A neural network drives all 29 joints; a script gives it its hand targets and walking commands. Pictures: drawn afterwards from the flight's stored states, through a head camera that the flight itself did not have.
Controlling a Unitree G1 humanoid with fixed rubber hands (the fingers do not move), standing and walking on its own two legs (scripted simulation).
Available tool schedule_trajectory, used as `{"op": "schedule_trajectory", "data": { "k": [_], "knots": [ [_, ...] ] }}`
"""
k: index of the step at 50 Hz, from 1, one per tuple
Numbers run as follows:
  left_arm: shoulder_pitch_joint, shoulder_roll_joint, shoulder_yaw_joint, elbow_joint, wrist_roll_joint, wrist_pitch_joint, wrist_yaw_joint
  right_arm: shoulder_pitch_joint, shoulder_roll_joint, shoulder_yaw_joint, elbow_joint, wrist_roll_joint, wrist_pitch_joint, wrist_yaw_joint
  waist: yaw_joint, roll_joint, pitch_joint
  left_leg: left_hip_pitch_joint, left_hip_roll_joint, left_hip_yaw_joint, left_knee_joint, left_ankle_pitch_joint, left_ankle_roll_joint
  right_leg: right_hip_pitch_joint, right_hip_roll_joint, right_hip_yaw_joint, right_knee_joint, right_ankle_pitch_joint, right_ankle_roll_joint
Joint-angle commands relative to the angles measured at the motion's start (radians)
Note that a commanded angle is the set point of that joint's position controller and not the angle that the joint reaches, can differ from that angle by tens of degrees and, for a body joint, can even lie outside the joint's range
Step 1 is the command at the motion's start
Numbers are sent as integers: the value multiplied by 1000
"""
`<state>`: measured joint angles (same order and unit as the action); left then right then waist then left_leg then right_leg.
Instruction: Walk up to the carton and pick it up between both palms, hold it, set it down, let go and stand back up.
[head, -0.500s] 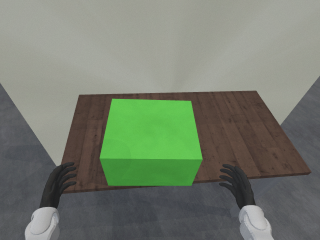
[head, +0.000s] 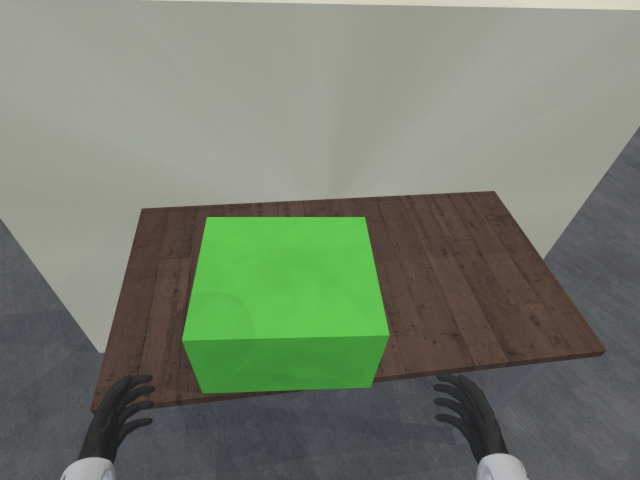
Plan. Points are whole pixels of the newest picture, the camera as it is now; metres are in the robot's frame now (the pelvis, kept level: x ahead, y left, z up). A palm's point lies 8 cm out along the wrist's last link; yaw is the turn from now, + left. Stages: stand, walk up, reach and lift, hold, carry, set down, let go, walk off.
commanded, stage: set down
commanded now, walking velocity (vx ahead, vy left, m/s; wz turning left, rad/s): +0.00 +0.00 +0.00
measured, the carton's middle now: (287, 301) +0.41 +0.05 -0.06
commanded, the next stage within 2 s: let go in 0.58 s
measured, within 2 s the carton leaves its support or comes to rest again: neither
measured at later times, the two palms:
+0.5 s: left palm (118, 476) +0.16 +0.24 -0.06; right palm (491, 475) +0.17 -0.21 -0.06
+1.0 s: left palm (129, 473) +0.16 +0.23 -0.07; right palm out of the picture +0.15 -0.22 -0.07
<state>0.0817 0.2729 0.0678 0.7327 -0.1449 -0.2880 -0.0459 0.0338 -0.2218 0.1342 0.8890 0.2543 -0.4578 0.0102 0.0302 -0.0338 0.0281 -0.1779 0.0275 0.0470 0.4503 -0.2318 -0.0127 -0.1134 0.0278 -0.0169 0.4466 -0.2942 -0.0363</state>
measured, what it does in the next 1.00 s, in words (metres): stands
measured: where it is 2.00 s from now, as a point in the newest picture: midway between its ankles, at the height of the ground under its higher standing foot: outside the picture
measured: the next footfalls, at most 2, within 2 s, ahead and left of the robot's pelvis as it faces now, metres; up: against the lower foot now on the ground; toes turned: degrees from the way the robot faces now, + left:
none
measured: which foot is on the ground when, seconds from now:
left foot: down 0.00-1.00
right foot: down 0.00-1.00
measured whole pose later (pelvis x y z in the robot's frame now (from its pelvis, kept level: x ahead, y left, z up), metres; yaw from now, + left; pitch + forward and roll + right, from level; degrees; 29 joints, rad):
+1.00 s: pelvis +0.00 +0.01 +0.01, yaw -1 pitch -4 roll +0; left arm 0.17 0.21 0.01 0.54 0.01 0.10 0.01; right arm 0.15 -0.19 -0.01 0.71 -0.01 -0.18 0.03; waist 0.00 -0.02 0.08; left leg -0.11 0.02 0.06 0.36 -0.19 -0.01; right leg -0.05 0.03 0.00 0.35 -0.24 -0.03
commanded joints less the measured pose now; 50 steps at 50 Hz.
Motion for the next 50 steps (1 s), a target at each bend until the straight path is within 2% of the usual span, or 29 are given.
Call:
{"op": "schedule_trajectory", "data": {
  "k": [1,4,6,8,9,10,11,12,13,15,16,17,21,24,26,27,28,30,39,41,46,50],
  "knots": [
    [-30,98,27,-157,22,43,1,-45,-96,-41,-138,-38,10,-4,9,46,-91,248,-34,-11,-23,393,-27,-136,-20,34,-143,288,15],
    [-6,93,34,-210,34,44,6,-10,-81,-50,-186,-53,17,-2,15,43,-92,263,-32,-8,-32,409,-27,-131,-20,36,-151,302,17],
    [24,79,29,-179,49,60,-1,10,-84,-55,-172,-77,28,-7,-1,29,-64,261,-35,-7,-39,385,-21,-128,-26,43,-162,315,20],
    [31,84,28,-229,52,70,1,28,-71,-64,-216,-90,37,-12,-2,19,-66,257,-33,-5,-53,354,-17,-121,-27,42,-170,281,22],
    [23,77,25,-210,63,87,2,31,-71,-70,-186,-99,54,-14,-12,43,-42,261,-33,-5,-58,325,-18,-141,-32,44,-178,241,19],
    [9,79,23,-207,64,105,2,16,-68,-78,-191,-112,73,-14,-9,40,-44,253,-31,-4,-64,305,-16,-141,-30,39,-184,204,14],
    [18,66,11,-182,74,135,0,23,-70,-87,-149,-128,101,-14,-21,43,-14,259,-27,-8,-74,278,-15,-157,-28,36,-195,160,8],
    [11,61,9,-202,74,152,4,20,-64,-91,-171,-132,117,-11,-12,49,-22,264,-23,-6,-84,250,-15,-167,-27,31,-201,107,2],
    [11,63,5,-221,72,165,10,15,-61,-104,-208,-147,127,-13,-8,44,-17,259,-21,-1,-86,247,-11,-177,-27,32,-206,100,2],
    [3,55,-7,-206,85,209,12,18,-57,-117,-186,-175,165,-17,-17,36,2,264,-17,2,-94,213,-5,-184,-29,27,-216,70,0],
    [-6,60,-6,-239,86,216,17,17,-49,-127,-224,-180,174,-17,-15,34,-27,262,-15,5,-100,202,-4,-175,-28,24,-216,61,3],
    [-3,66,-8,-265,82,217,24,12,-42,-128,-264,-182,176,-17,-6,30,-28,250,-15,6,-97,210,-1,-170,-29,24,-210,74,5],
    [10,62,-5,-254,102,243,39,18,-35,-126,-271,-192,202,-9,2,36,-42,241,-18,9,-94,234,-2,-156,-30,27,-202,98,6],
    [39,44,-3,-247,125,270,35,51,-42,-127,-241,-198,223,-15,-16,42,-31,275,-21,3,-87,280,-8,-150,-32,30,-212,165,8],
    [46,33,0,-220,144,303,27,51,-47,-125,-228,-208,240,-17,-17,33,-5,282,-25,5,-96,257,-5,-148,-33,24,-224,157,11],
    [49,24,-4,-236,144,316,29,53,-51,-127,-235,-209,246,-17,-18,47,-11,289,-24,2,-100,258,-8,-150,-30,20,-224,154,9],
    [55,26,-10,-244,140,319,27,53,-51,-129,-246,-208,245,-18,-22,35,-14,289,-24,3,-95,274,-7,-150,-28,16,-222,168,12],
    [51,17,-7,-261,154,336,32,54,-57,-131,-243,-209,249,-15,-15,56,-10,304,-21,4,-97,293,-14,-156,-24,11,-223,169,8],
    [2,30,-26,-307,156,366,61,36,-53,-171,-274,-253,270,10,-31,38,-12,263,-9,5,-101,189,1,-164,-28,4,-207,107,11],
    [9,26,-35,-306,149,365,63,44,-54,-174,-280,-263,263,9,-33,16,-30,264,-10,7,-95,197,3,-153,-28,3,-199,137,16],
    [32,16,-33,-290,157,374,58,65,-75,-176,-260,-261,260,13,-38,16,-47,286,-16,3,-80,231,0,-148,-31,5,-193,202,19],
    [43,10,-31,-275,162,369,46,75,-84,-166,-243,-245,242,8,-35,10,-50,303,-22,-2,-61,311,-10,-128,-27,4,-185,310,27]
  ]
}}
